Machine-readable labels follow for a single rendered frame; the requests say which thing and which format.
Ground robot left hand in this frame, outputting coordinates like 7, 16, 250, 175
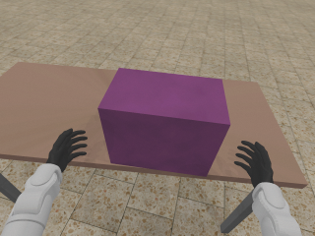
46, 128, 88, 173

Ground robot right forearm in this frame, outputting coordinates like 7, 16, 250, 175
252, 182, 302, 236

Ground table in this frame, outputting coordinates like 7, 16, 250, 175
0, 62, 308, 234

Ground carton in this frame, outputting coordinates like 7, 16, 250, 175
97, 68, 231, 177

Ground robot left forearm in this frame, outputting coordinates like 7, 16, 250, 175
0, 163, 63, 236

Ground robot right hand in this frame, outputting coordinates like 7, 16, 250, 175
234, 141, 274, 189

